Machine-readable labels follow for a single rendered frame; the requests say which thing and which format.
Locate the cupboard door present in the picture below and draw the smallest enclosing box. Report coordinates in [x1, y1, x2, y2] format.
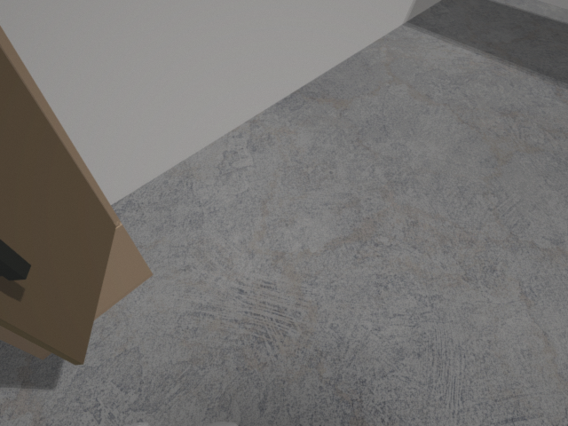
[0, 47, 116, 365]

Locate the handle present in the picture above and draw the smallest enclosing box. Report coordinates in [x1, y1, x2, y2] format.
[0, 240, 31, 280]

